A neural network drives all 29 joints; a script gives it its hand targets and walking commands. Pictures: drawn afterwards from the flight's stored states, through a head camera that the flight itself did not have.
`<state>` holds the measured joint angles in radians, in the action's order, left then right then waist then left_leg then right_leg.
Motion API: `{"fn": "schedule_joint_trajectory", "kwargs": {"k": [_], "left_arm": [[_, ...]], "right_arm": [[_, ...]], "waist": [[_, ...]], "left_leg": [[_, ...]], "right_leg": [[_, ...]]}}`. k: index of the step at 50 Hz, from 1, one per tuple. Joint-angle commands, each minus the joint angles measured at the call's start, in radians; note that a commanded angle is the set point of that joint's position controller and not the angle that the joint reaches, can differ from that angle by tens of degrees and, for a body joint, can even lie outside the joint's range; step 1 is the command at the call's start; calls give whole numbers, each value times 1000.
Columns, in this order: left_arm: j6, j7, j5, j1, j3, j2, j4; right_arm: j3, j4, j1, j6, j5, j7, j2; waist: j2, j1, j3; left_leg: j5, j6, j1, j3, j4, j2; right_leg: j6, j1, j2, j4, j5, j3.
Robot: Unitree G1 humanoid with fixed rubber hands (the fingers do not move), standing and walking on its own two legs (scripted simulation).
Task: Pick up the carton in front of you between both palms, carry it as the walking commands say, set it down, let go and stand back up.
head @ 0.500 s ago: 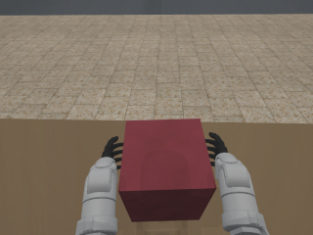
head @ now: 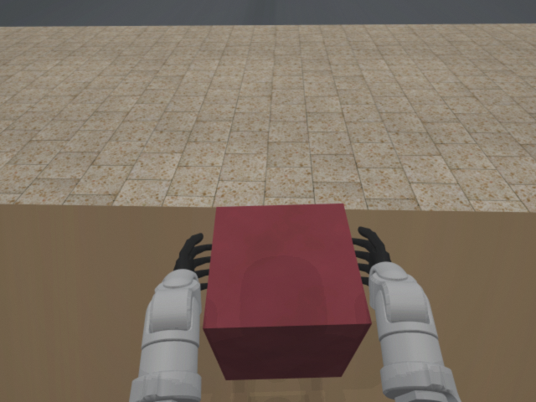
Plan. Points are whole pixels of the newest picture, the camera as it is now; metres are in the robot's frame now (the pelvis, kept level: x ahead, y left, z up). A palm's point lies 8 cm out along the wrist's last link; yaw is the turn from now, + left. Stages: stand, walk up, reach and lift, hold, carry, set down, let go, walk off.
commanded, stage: hold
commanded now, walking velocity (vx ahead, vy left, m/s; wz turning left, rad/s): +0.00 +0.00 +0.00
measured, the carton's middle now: (281, 296) +0.30 +0.00 -0.03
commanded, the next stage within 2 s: carry in 0.16 s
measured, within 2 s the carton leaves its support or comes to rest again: neither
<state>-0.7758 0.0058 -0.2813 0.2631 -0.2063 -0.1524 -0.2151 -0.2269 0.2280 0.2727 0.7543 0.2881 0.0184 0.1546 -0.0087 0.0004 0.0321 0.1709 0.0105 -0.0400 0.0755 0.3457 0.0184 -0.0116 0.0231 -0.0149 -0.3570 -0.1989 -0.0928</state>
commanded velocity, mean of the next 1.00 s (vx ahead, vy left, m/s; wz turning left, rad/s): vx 0.44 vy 0.00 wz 0.00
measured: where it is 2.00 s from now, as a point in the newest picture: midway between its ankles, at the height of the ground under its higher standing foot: (286, 253)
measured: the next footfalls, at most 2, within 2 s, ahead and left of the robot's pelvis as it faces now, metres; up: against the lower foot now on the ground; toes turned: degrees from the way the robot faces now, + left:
left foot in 0.62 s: +0.22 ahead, +0.08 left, +0.00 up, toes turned +9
right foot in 1.02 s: +0.52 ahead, -0.15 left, +0.00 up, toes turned -15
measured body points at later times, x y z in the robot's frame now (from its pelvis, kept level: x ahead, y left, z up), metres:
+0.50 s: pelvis +0.07 -0.02 +0.00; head +0.04 -0.03 +0.45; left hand +0.36 +0.12 +0.07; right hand +0.36 -0.19 +0.07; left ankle +0.07 +0.10 -0.71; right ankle +0.01 -0.13 -0.75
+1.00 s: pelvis +0.34 -0.04 -0.02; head +0.34 -0.04 +0.43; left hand +0.63 +0.09 +0.07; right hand +0.61 -0.21 +0.07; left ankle +0.18 +0.08 -0.75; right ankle +0.47 -0.15 -0.74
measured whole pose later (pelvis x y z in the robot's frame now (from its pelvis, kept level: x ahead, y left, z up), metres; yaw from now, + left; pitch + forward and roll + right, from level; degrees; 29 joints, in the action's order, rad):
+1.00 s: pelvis +0.34 -0.04 -0.02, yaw -3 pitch +5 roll +0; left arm -1.24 -0.09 -0.10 0.16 -0.12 -0.13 0.35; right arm -0.12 -0.33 0.19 1.23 0.10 -0.10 0.14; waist 0.02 0.03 -0.12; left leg 0.40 0.04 0.03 -0.20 0.30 -0.07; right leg 0.02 0.54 0.06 -0.50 -0.11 0.21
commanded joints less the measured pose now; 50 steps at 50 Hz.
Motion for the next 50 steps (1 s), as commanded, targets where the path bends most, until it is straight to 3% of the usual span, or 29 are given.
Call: {"fn": "schedule_joint_trajectory", "kwargs": {"k": [1, 7, 8, 10, 11, 12, 14, 16, 17, 18, 19, 20, 21, 23, 25, 27, 29, 30, 31, 32, 33, 34, 36, 37, 39, 42, 47, 49, 50], "left_arm": [[40, 223, 264, 460, 526, -911, 67], [40, 223, 269, 445, 535, -899, 87], [35, 224, 283, 487, 553, -904, 72], [33, 222, 313, 497, 584, -908, 114], [29, 220, 327, 515, 607, -913, 136], [22, 217, 342, 528, 630, -914, 165], [-6, 211, 380, 530, 680, -908, 219], [-50, 204, 428, 520, 735, -887, 279], [-76, 198, 442, 517, 748, -882, 302], [-105, 190, 448, 504, 757, -865, 321], [-136, 180, 447, 472, 757, -835, 328], [-169, 170, 448, 434, 752, -818, 330], [-196, 161, 453, 425, 755, -810, 367], [-250, 146, 481, 435, 769, -800, 456], [-293, 141, 516, 413, 795, -810, 525], [-331, 144, 536, 362, 811, -830, 562], [-364, 151, 550, 310, 819, -840, 585], [-378, 156, 557, 286, 823, -842, 598], [-391, 160, 563, 274, 821, -832, 610], [-408, 164, 572, 280, 815, -821, 630], [-427, 166, 595, 358, 833, -794, 678], [-438, 171, 609, 414, 840, -798, 688], [-449, 176, 634, 447, 833, -817, 677], [-452, 174, 639, 448, 828, -824, 665], [-457, 163, 623, 425, 815, -827, 641], [-464, 144, 583, 371, 792, -831, 595], [-461, 134, 548, 351, 783, -846, 584], [-457, 137, 548, 353, 786, -855, 594], [-454, 140, 547, 342, 785, -860, 592]], "right_arm": [[525, -41, 436, -25, -258, 225, 901], [535, -59, 416, -22, -264, 219, 903], [558, -62, 453, -17, -284, 219, 905], [581, -88, 445, -12, -302, 212, 913], [606, -118, 459, -6, -314, 206, 917], [626, -148, 472, 1, -327, 200, 918], [666, -199, 440, 30, -351, 184, 911], [710, -267, 412, 78, -372, 164, 884], [729, -308, 434, 107, -390, 158, 866], [756, -342, 452, 138, -413, 154, 851], [779, -362, 459, 172, -434, 152, 841], [800, -382, 466, 206, -460, 152, 828], [823, -408, 487, 235, -495, 154, 832], [850, -429, 468, 280, -551, 153, 848], [860, -466, 406, 315, -573, 147, 861], [855, -517, 357, 349, -573, 139, 863], [841, -556, 293, 382, -559, 131, 856], [835, -573, 264, 396, -551, 128, 849], [829, -580, 236, 409, -545, 127, 850], [813, -582, 206, 423, -537, 125, 844], [802, -570, 225, 427, -523, 124, 831], [804, -602, 273, 436, -533, 120, 835], [808, -645, 351, 453, -561, 114, 846], [816, -653, 379, 459, -572, 113, 848], [824, -648, 389, 472, -591, 118, 847], [826, -612, 364, 487, -606, 131, 840], [821, -584, 348, 488, -604, 150, 845], [823, -591, 346, 483, -596, 153, 852], [826, -596, 341, 482, -594, 154, 854]], "waist": [[7, 0, -229], [2, -1, -227], [42, 5, -258], [41, 4, -237], [52, 8, -211], [75, 9, -198], [144, 12, -268], [140, 5, -316], [108, 0, -328], [-12, -7, -303], [-219, -22, -284], [-280, -29, -215], [-216, -32, -200], [-103, -28, -268], [-144, -27, -318], [-174, -28, -335], [-145, -17, -337], [-101, -10, -361], [-45, 1, -410], [131, 17, -443], [314, 22, -400], [206, 26, -364], [58, 21, -334], [39, 19, -326], [77, 20, -316], [102, 18, -297], [172, 22, -241], [172, 15, -251], [146, 3, -286]], "left_leg": [[-165, 4, 92, -13, -38, 75], [-176, 1, 90, -14, -37, 79], [-41, -13, -24, -36, 51, -112], [445, -27, -130, 32, -23, -117], [575, -38, -151, 59, -48, -128], [574, -51, -141, 92, -63, -152], [470, -93, -112, 178, -109, -218], [431, -111, -184, 151, -77, -218], [460, -89, -235, 71, -25, -181], [428, -47, -333, -30, 124, -117], [348, -4, -506, -146, 364, -46], [342, 3, -676, -175, 420, -39], [354, -7, -714, -141, 437, -69], [301, -9, -674, -158, 383, -65], [200, 0, -588, -204, 305, -30], [154, 5, -500, -240, 219, -13], [44, 5, -312, -297, 58, 6], [-8, -4, -115, -312, 1, 10], [15, -25, 116, -252, 9, -51], [261, -82, 276, 61, -84, -275], [282, -223, 351, 410, -132, -480], [243, -268, 288, 446, -129, -504], [197, -225, 159, 288, -155, -442], [210, -192, 110, 200, -181, -412], [121, -163, 76, 57, -210, -354], [-49, -148, 74, -66, -201, -301], [-236, -107, 62, -188, -144, -260], [-323, -86, 46, -232, -50, -255], [-392, -64, 8, -288, 76, -225]], "right_leg": [[5, 11, -79, 58, 171, 25], [2, 4, -78, 59, 190, 21], [16, 129, 101, -29, 64, 18], [25, 234, 70, -20, -376, -1], [21, 302, 55, -38, -478, 9], [16, 345, 41, -85, -435, 34], [3, 328, -2, -227, -202, 138], [13, 218, 8, -123, -194, 159], [25, 163, 20, -43, -227, 136], [52, 112, 110, 53, -333, -9], [115, 5, 261, 166, -446, -258], [180, -68, 358, 199, -348, -405], [222, -79, 376, 191, -203, -413], [203, -115, 336, 149, -33, -268], [163, -115, 276, 125, 74, -131], [152, -85, 251, 103, 116, -60], [132, 22, 220, 31, 94, 22], [110, 142, 197, -55, 115, 71], [80, 300, 178, -172, 96, 112], [30, 495, 119, -426, -105, 190], [15, 765, 21, -612, -297, 223], [42, 813, 80, -738, -318, 131], [60, 791, 144, -775, -230, 106], [55, 758, 159, -717, -179, 112], [30, 702, 145, -592, -94, 158], [3, 652, 117, -394, -3, 214], [19, 511, 62, -183, 119, 309], [37, 382, 40, -132, 126, 345], [42, 244, 6, -98, 100, 385]]}}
